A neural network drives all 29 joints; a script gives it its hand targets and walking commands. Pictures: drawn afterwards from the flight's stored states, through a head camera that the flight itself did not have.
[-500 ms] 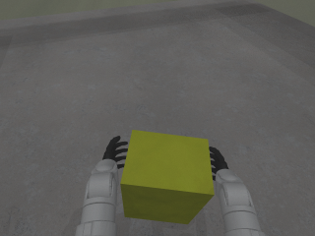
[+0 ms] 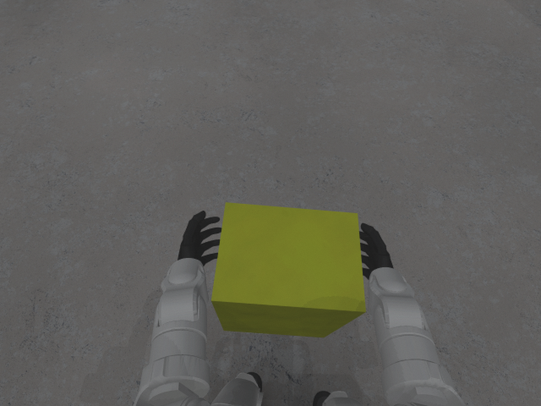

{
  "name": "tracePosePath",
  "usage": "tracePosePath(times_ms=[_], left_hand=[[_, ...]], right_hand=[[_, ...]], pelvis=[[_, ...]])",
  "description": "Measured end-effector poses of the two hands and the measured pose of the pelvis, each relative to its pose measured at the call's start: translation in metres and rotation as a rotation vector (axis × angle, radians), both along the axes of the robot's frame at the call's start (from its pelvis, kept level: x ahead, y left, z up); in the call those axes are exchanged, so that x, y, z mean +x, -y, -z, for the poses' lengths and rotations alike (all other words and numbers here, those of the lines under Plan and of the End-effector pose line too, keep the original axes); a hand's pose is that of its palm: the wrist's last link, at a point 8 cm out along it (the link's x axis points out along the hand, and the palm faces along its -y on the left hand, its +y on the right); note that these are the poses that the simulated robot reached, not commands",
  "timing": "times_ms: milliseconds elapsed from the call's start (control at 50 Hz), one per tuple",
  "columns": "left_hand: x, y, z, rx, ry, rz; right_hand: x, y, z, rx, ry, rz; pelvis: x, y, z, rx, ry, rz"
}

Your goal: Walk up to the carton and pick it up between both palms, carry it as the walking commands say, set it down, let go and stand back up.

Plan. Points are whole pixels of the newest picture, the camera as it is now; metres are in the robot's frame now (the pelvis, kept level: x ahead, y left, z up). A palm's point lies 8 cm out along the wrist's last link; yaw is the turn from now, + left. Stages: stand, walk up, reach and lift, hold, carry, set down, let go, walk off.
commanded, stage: set down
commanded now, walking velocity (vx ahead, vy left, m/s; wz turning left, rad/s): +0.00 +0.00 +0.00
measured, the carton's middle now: (281, 279) +0.32 +0.04 -0.12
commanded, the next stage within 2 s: none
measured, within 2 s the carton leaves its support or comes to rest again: neither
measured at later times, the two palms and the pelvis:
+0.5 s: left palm (205, 261) +0.34 +0.19 -0.13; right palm (364, 271) +0.36 -0.11 -0.14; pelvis -0.02 +0.02 -0.07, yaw +0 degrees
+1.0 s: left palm (217, 264) +0.37 +0.19 -0.21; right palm (355, 273) +0.39 -0.11 -0.23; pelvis -0.03 +0.01 -0.14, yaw -1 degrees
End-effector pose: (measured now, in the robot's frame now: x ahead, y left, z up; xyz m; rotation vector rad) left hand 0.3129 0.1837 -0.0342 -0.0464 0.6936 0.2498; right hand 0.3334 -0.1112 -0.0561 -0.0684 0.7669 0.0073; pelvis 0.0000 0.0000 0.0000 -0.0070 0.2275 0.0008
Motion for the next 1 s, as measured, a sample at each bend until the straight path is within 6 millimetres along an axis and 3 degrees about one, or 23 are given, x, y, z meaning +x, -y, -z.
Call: tracePosePath(times_ms=[320, 520, 1000], left_hand=[[0.019, -0.008, 0.059, -0.032, 0.044, -0.01], [0.031, -0.003, 0.096, -0.039, 0.04, -0.011], [0.054, -0.002, 0.178, -0.029, 0.048, -0.019]], right_hand=[[0.019, -0.008, 0.054, 0.0, 0.038, 0.021], [0.028, -0.003, 0.089, -0.004, 0.035, 0.031], [0.052, -0.002, 0.174, 0.018, 0.041, 0.039]], pelvis=[[-0.014, -0.01, 0.041, -0.015, -0.22, 0.0], [-0.02, -0.019, 0.071, -0.018, -0.331, 0.002], [-0.031, -0.01, 0.144, -0.021, -0.479, 0.011]])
